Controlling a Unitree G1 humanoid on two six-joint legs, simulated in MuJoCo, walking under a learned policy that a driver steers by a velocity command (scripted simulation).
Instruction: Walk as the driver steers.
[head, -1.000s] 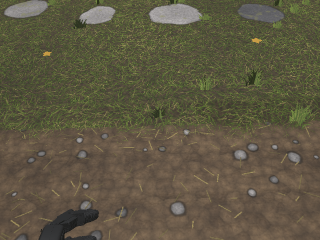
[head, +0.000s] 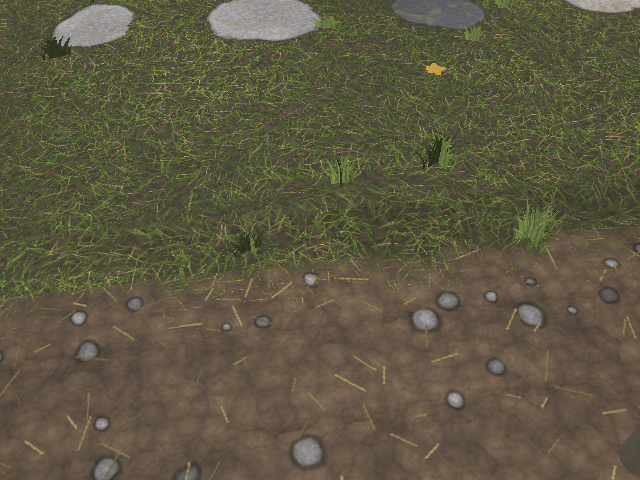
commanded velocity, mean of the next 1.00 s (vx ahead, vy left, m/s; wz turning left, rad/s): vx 0.11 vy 0.00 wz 0.00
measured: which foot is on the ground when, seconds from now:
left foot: down 0.00-0.82, up 0.84-1.00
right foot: down 0.00-1.00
